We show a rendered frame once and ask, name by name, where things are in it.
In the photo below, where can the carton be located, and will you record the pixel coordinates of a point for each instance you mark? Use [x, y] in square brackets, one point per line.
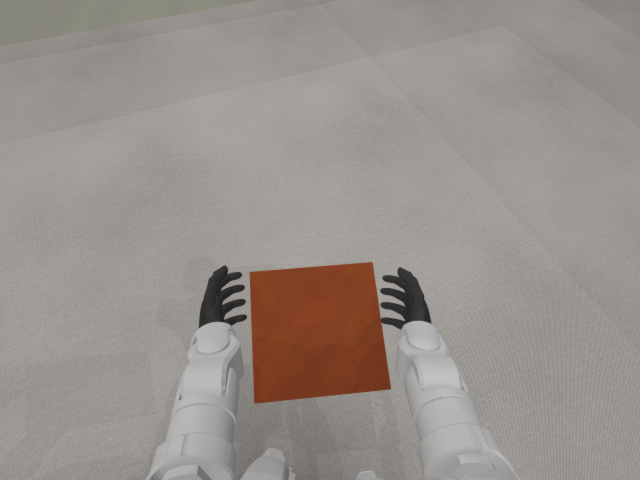
[316, 331]

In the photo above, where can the left robot thigh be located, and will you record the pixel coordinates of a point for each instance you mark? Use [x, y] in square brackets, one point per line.
[268, 468]

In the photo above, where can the robot right hand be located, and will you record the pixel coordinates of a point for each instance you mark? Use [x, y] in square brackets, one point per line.
[416, 308]

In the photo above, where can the right robot forearm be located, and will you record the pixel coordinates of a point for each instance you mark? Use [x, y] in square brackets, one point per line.
[452, 437]

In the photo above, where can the left robot forearm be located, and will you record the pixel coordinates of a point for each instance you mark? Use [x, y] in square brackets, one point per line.
[199, 441]

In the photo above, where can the robot left hand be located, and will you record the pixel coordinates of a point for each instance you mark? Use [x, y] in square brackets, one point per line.
[212, 309]

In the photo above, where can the left robot shin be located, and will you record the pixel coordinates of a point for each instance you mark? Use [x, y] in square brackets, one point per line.
[275, 453]

